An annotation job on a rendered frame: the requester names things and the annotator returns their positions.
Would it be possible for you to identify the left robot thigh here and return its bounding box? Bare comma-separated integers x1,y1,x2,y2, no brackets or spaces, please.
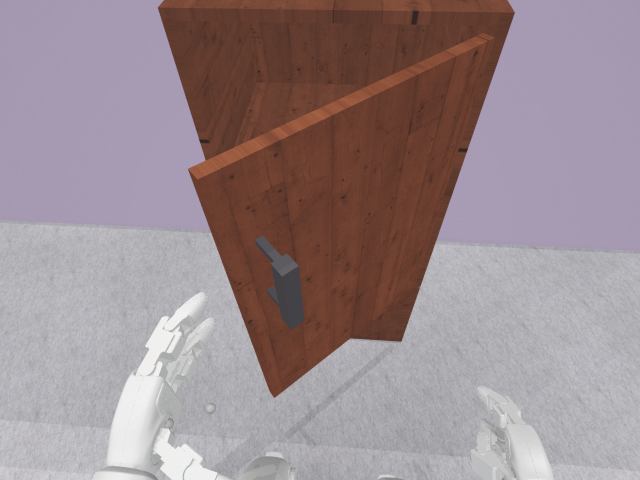
237,456,296,480

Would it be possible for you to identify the handle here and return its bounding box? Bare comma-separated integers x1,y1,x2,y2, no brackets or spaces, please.
255,235,304,330

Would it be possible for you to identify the cupboard door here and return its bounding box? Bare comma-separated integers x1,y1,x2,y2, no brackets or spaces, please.
188,33,495,398

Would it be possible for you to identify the robot left hand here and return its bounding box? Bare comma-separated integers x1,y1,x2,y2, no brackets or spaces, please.
106,292,235,480

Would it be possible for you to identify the robot right hand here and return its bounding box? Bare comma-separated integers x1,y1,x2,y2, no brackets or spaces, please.
471,385,554,480

